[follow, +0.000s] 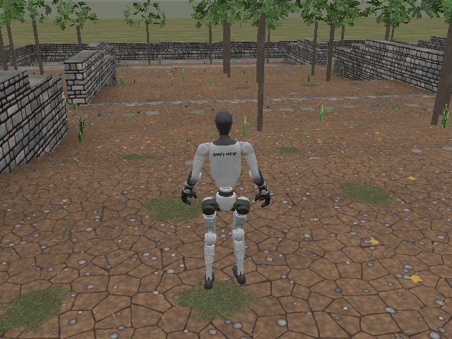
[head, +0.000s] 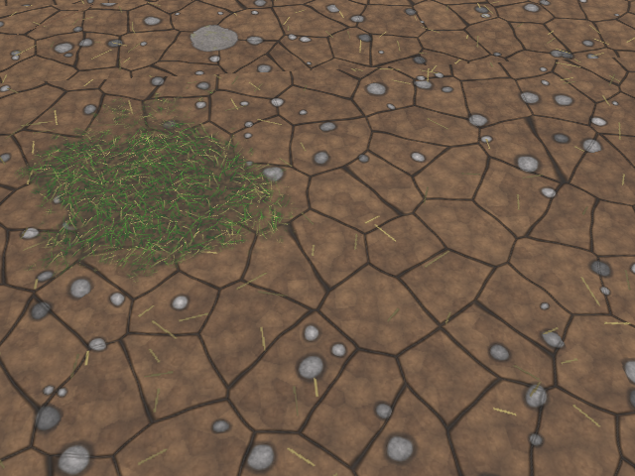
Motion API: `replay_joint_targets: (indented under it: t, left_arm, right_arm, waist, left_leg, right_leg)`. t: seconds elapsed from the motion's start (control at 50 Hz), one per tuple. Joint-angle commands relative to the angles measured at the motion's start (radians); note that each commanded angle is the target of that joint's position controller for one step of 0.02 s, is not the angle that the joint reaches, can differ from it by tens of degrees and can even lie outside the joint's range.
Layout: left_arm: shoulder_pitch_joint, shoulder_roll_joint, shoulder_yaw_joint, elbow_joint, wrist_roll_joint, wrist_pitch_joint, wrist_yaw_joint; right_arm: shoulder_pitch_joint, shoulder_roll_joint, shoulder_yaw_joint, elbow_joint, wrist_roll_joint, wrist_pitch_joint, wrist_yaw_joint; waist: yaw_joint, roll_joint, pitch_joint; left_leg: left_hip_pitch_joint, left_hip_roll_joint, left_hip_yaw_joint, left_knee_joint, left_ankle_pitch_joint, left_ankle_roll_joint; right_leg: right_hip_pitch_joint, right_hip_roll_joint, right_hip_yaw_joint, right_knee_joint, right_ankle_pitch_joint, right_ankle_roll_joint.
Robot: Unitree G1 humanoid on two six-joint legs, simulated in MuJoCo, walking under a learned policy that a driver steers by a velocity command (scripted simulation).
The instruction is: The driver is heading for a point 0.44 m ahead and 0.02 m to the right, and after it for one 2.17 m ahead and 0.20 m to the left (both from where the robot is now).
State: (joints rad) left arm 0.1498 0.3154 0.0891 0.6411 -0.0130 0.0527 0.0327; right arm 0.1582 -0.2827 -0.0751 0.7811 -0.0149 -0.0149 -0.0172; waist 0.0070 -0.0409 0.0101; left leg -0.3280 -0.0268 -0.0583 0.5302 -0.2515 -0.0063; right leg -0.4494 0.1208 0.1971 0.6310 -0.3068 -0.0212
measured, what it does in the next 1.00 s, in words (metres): walks ahead: right foot, then left foot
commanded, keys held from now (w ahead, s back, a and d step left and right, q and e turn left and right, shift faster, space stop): e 0.20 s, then w+e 0.16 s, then w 0.08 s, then w+q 0.42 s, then q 0.14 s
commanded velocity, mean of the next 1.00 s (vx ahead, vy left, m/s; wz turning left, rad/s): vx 0.27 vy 0.00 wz -0.14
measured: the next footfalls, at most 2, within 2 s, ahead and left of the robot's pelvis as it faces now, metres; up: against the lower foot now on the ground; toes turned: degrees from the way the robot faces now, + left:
right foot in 0.40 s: +0.01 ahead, -0.14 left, +0.00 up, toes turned -17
left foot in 0.88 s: +0.41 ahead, -0.03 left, +0.00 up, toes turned -6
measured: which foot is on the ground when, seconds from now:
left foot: down 0.00-0.40, up 0.42-0.86, down 0.88-1.00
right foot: up 0.00-0.38, down 0.40-0.90, up 0.92-1.00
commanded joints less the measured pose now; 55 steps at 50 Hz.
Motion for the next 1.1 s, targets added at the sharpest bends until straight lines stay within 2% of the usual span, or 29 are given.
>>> replay_joint_targets:
  t: [0.02, 0.04, 0.08, 0.14, 0.2, 0.24, 0.3, 0.36, 0.38, 0.4, 0.42, 0.44, 0.46, 0.48, 0.5, 0.56, 0.66, 0.76, 0.82, 0.86, 0.88, 0.9, 0.92, 0.94, 0.96, 0.98, 1.0, 1.02, 1.1]
  left_arm:
    - [0.031, 0.174, 0.052, -0.089, 0.008, -0.028, -0.004]
    - [0.055, 0.187, 0.062, -0.062, 0.001, -0.023, -0.007]
    - [0.083, 0.136, 0.053, -0.037, 0.004, -0.002, -0.003]
    - [0.007, 0.084, 0.032, -0.080, -0.013, 0.001, -0.012]
    - [-0.046, 0.062, 0.018, -0.117, -0.009, -0.002, -0.023]
    - [-0.060, 0.053, 0.008, -0.131, -0.008, -0.002, -0.034]
    - [-0.053, 0.070, 0.011, -0.138, -0.011, -0.004, -0.049]
    - [0.045, 0.065, 0.017, -0.096, -0.012, -0.017, -0.061]
    - [0.131, 0.070, 0.025, -0.054, -0.013, -0.022, -0.057]
    - [0.251, 0.105, 0.042, -0.017, -0.018, -0.028, -0.049]
    - [0.321, 0.232, 0.059, -0.025, -0.005, -0.041, -0.036]
    - [0.317, 0.219, 0.052, -0.046, 0.005, -0.072, -0.046]
    - [0.280, 0.158, 0.031, -0.038, 0.005, -0.093, -0.049]
    - [0.240, 0.116, 0.016, -0.035, 0.004, -0.105, -0.047]
    - [0.193, 0.100, 0.007, -0.041, 0.007, -0.107, -0.043]
    - [0.162, 0.097, 0.000, -0.038, 0.022, -0.117, -0.029]
    - [0.192, 0.104, 0.001, 0.008, 0.029, -0.130, -0.020]
    - [0.240, 0.120, 0.009, 0.067, 0.009, -0.133, -0.017]
    - [0.234, 0.148, 0.016, 0.079, 0.008, -0.116, -0.004]
    - [0.224, 0.176, 0.021, 0.076, 0.012, -0.097, 0.011]
    - [0.200, 0.179, 0.019, 0.066, 0.009, -0.093, 0.017]
    - [0.213, 0.139, 0.002, 0.038, 0.027, -0.106, 0.018]
    - [0.332, 0.014, -0.040, 0.009, 0.034, -0.132, -0.006]
    - [0.230, 0.128, -0.018, 0.008, 0.012, -0.162, -0.023]
    - [0.137, 0.140, -0.017, -0.033, -0.019, -0.170, -0.028]
    - [0.105, 0.124, -0.022, -0.044, -0.006, -0.172, -0.021]
    - [0.096, 0.135, -0.013, -0.040, 0.016, -0.163, -0.011]
    - [0.118, 0.136, -0.011, -0.038, 0.020, -0.147, -0.010]
    - [0.161, 0.077, -0.028, -0.029, 0.034, -0.108, 0.009]
  right_arm:
    - [-0.019, -0.189, -0.046, -0.094, -0.039, -0.012, -0.005]
    - [-0.064, -0.141, -0.035, -0.107, -0.024, -0.012, -0.012]
    - [-0.081, -0.113, -0.025, -0.117, 0.005, -0.009, -0.021]
    - [-0.017, -0.125, -0.026, -0.110, -0.001, 0.007, -0.034]
    - [0.030, -0.164, -0.041, -0.104, 0.000, 0.019, -0.038]
    - [0.043, -0.192, -0.053, -0.106, 0.010, 0.020, -0.030]
    - [0.037, -0.215, -0.061, -0.105, 0.028, 0.008, -0.009]
    - [0.012, -0.208, -0.059, -0.094, 0.052, -0.004, 0.009]
    - [0.025, -0.171, -0.048, -0.082, 0.052, -0.008, 0.014]
    - [0.021, -0.100, -0.024, -0.081, 0.034, -0.014, 0.022]
    - [-0.038, -0.013, 0.009, -0.151, -0.012, -0.031, 0.033]
    - [-0.099, -0.100, -0.013, -0.178, 0.022, -0.057, 0.034]
    - [-0.114, -0.152, -0.027, -0.176, 0.052, -0.068, 0.042]
    - [-0.093, -0.163, -0.031, -0.154, 0.049, -0.072, 0.048]
    - [-0.075, -0.155, -0.030, -0.127, 0.033, -0.073, 0.049]
    - [-0.027, -0.121, -0.021, -0.086, 0.030, -0.065, 0.061]
    - [-0.102, -0.067, 0.006, -0.102, 0.044, -0.056, 0.065]
    - [-0.207, -0.046, 0.023, -0.150, 0.042, -0.066, 0.093]
    - [-0.187, -0.070, 0.013, -0.168, 0.039, -0.069, 0.107]
    - [-0.041, -0.130, -0.016, -0.148, 0.041, -0.058, 0.100]
    - [0.107, -0.178, -0.041, -0.121, 0.039, -0.055, 0.087]
    - [0.242, -0.248, -0.059, -0.105, 0.031, -0.044, 0.064]
    - [0.193, -0.297, -0.061, -0.135, 0.023, -0.050, 0.061]
    - [0.197, -0.231, -0.047, -0.148, 0.022, -0.044, 0.056]
    - [0.145, -0.198, -0.036, -0.155, 0.019, -0.044, 0.051]
    - [0.094, -0.184, -0.032, -0.156, 0.029, -0.046, 0.052]
    - [0.048, -0.156, -0.026, -0.165, 0.036, -0.046, 0.046]
    - [0.023, -0.156, -0.023, -0.176, 0.023, -0.042, 0.042]
    - [-0.019, -0.186, -0.034, -0.165, 0.016, -0.034, 0.026]
  waist:
    - [0.020, 0.266, -0.066]
    - [0.035, 0.196, -0.062]
    - [0.028, 0.164, -0.044]
    - [-0.020, 0.193, -0.034]
    - [-0.059, 0.218, -0.068]
    - [-0.079, 0.222, -0.087]
    - [-0.074, 0.241, -0.049]
    - [-0.008, 0.202, -0.038]
    - [0.023, 0.160, -0.058]
    - [0.070, 0.034, -0.102]
    - [0.074, -0.280, -0.111]
    - [0.114, -0.204, -0.101]
    - [0.092, -0.159, -0.013]
    - [0.067, -0.132, 0.032]
    - [0.047, -0.094, 0.039]
    - [0.016, -0.073, 0.029]
    - [0.046, -0.038, 0.071]
    - [0.080, -0.021, 0.125]
    - [0.044, -0.063, 0.058]
    - [-0.042, -0.105, -0.061]
    - [-0.131, -0.076, -0.132]
    - [-0.170, 0.054, -0.244]
    - [-0.048, 0.323, -0.412]
    - [-0.131, 0.146, -0.482]
    - [-0.114, 0.107, -0.335]
    - [-0.065, 0.001, -0.183]
    - [-0.034, -0.015, -0.126]
    - [-0.001, 0.011, -0.086]
    - [0.042, 0.073, -0.087]
  left_leg:
    - [0.141, 0.428, -0.428, -0.254, 0.265, 0.266]
    - [0.135, 0.366, -0.313, -0.227, 0.283, 0.221]
    - [0.166, 0.296, -0.185, -0.201, 0.304, 0.181]
    - [0.225, 0.268, -0.081, -0.209, 0.351, 0.199]
    - [0.303, 0.306, -0.054, -0.196, 0.393, 0.218]
    - [0.273, 0.321, -0.035, -0.237, 0.182, 0.215]
    - [0.186, 0.332, -0.023, -0.285, -0.080, 0.199]
    - [0.116, 0.325, 0.030, -0.223, -0.136, 0.162]
    - [0.034, 0.292, 0.075, -0.133, -0.143, 0.135]
    - [-0.110, 0.229, 0.163, 0.099, -0.153, 0.075]
    - [-0.459, 0.097, 0.223, 0.504, -0.379, -0.017]
    - [-0.600, 0.059, 0.061, 0.637, -0.376, -0.016]
    - [-0.641, 0.110, 0.032, 0.667, -0.288, 0.004]
    - [-0.639, 0.140, 0.031, 0.646, -0.174, 0.018]
    - [-0.602, 0.157, 0.029, 0.607, -0.088, 0.019]
    - [-0.506, 0.155, 0.046, 0.548, 0.102, -0.005]
    - [-0.437, 0.103, 0.039, 0.283, 0.302, -0.017]
    - [-0.400, 0.068, 0.086, 0.079, 0.334, 0.033]
    - [-0.312, 0.005, 0.148, 0.050, 0.218, 0.089]
    - [-0.124, -0.063, 0.189, 0.068, 0.118, 0.136]
    - [0.112, -0.084, 0.172, -0.001, 0.198, 0.170]
    - [0.450, 0.080, -0.072, 0.012, 0.345, 0.232]
    - [0.792, 0.385, -0.669, -0.059, 0.395, 0.473]
    - [0.757, 0.363, -0.661, -0.129, 0.434, 0.437]
    - [0.625, 0.330, -0.490, -0.129, 0.507, 0.388]
    - [0.434, 0.277, -0.381, -0.149, 0.596, 0.354]
    - [0.310, 0.245, -0.314, -0.169, 0.617, 0.334]
    - [0.186, 0.220, -0.283, -0.200, 0.634, 0.332]
    - [0.004, 0.159, -0.184, -0.212, 0.773, 0.318]
  right_leg:
    - [-0.198, -0.040, -0.021, 0.432, -0.268, 0.030]
    - [-0.193, -0.046, -0.035, 0.500, -0.203, 0.044]
    - [-0.223, -0.063, -0.061, 0.600, -0.117, 0.084]
    - [-0.246, -0.094, -0.132, 0.520, -0.060, 0.117]
    - [-0.205, -0.135, -0.160, 0.363, -0.078, 0.129]
    - [-0.124, -0.154, -0.203, 0.258, -0.085, 0.110]
    - [-0.008, -0.146, -0.260, 0.120, -0.100, 0.058]
    - [0.181, -0.118, -0.308, -0.114, 0.002, -0.013]
    - [0.336, -0.087, -0.315, -0.176, 0.007, -0.038]
    - [0.539, -0.154, -0.181, -0.217, -0.002, -0.077]
    - [0.700, -0.433, 0.291, -0.292, 0.002, -0.206]
    - [0.623, -0.528, 0.493, -0.404, -0.127, -0.348]
    - [0.588, -0.502, 0.398, -0.418, -0.149, -0.321]
    - [0.549, -0.453, 0.282, -0.413, -0.109, -0.274]
    - [0.514, -0.408, 0.193, -0.419, -0.033, -0.235]
    - [0.454, -0.354, 0.005, -0.456, 0.281, -0.187]
    - [0.407, -0.317, -0.192, -0.510, 0.339, -0.142]
    - [0.486, -0.364, -0.270, -0.513, 0.432, -0.128]
    - [0.588, -0.377, -0.315, -0.368, 0.894, -0.099]
    - [0.618, -0.368, -0.339, -0.126, 1.225, -0.071]
    - [0.506, -0.333, -0.362, 0.099, 1.210, -0.037]
    - [0.232, -0.270, -0.345, 0.422, 0.776, 0.007]
    - [-0.174, -0.027, -0.222, 0.853, -0.274, 0.087]
    - [-0.207, -0.074, -0.031, 0.911, -0.265, 0.065]
    - [-0.229, -0.122, -0.039, 0.855, -0.219, 0.050]
    - [-0.234, -0.157, -0.075, 0.762, -0.183, 0.049]
    - [-0.204, -0.187, -0.090, 0.685, -0.156, 0.055]
    - [-0.139, -0.195, -0.095, 0.655, -0.136, 0.062]
    - [-0.063, -0.175, -0.138, 0.430, -0.056, 0.120]
Keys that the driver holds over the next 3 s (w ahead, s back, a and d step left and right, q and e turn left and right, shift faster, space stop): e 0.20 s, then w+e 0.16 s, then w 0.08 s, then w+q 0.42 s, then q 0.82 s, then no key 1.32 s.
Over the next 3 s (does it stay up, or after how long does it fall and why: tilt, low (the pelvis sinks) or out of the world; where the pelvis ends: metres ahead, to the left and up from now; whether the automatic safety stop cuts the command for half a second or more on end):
stays up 0.42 -0.11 0.01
